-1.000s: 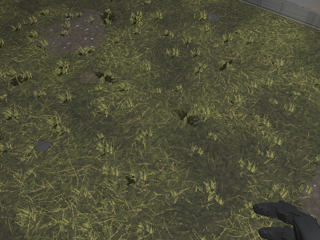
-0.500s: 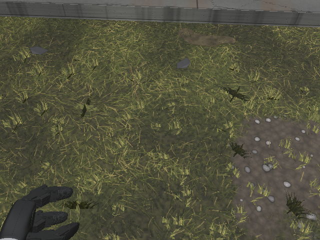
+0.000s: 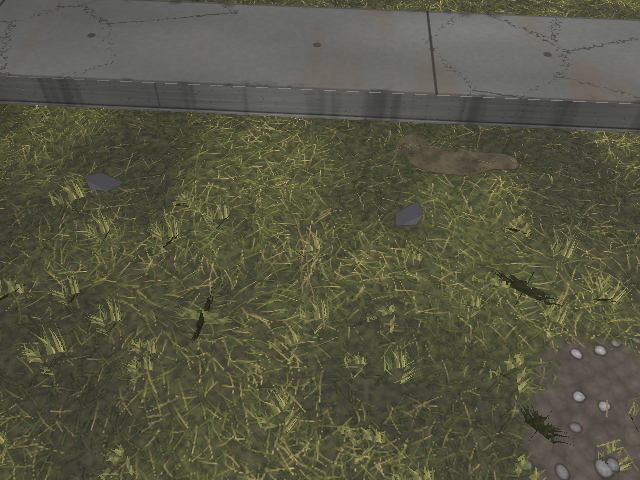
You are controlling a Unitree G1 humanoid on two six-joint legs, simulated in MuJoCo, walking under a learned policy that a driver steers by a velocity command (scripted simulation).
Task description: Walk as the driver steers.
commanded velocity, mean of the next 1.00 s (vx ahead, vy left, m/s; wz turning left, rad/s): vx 0.11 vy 0.00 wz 0.46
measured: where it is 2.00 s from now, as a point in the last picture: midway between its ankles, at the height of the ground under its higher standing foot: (244, 335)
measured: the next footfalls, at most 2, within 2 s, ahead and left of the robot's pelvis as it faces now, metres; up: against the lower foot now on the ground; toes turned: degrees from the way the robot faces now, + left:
left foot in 0.04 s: +0.10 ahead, +0.13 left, +0.00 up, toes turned +4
right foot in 0.60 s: +0.18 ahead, -0.07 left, +0.00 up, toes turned +32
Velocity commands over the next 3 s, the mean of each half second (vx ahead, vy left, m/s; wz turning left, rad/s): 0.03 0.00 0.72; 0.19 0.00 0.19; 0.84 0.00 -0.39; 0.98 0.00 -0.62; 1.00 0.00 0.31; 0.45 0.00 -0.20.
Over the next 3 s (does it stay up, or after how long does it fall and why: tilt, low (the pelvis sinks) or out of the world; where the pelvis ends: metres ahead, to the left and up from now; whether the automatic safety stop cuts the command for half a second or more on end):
stays up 1.78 0.16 0.01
